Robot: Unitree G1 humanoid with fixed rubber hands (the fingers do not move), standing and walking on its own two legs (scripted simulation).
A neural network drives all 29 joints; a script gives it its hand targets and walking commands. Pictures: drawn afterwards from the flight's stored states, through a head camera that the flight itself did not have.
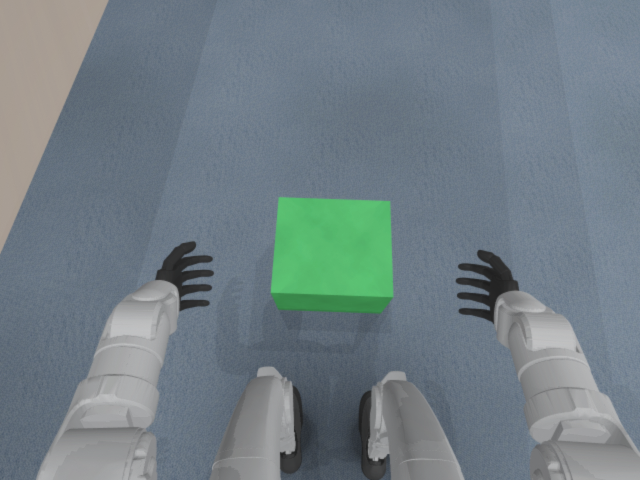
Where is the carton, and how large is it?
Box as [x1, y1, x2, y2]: [271, 197, 392, 313]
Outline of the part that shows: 279,197 271,283 271,294 278,309 380,313 392,298 389,201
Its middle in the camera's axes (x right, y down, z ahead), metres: +0.04 +0.04 +1.06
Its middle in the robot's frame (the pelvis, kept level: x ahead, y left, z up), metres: +0.57 -0.01 -0.58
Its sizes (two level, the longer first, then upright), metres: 0.294 0.258 0.201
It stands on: the floor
